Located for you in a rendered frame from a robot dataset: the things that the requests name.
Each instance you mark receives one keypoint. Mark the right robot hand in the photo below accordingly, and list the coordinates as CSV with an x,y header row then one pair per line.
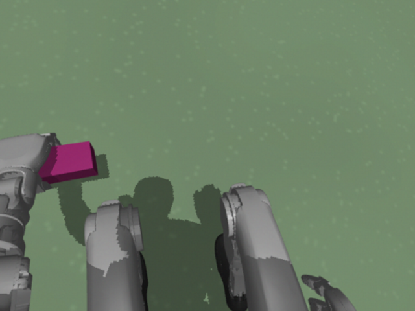
x,y
335,300

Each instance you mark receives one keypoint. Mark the left robot arm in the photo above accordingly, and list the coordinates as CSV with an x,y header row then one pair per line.
x,y
17,194

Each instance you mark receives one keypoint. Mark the right robot foot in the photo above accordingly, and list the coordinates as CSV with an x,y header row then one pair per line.
x,y
234,303

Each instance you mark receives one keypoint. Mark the carton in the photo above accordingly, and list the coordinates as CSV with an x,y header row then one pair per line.
x,y
68,162

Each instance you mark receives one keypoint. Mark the left robot hand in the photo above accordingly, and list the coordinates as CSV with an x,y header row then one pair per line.
x,y
28,151

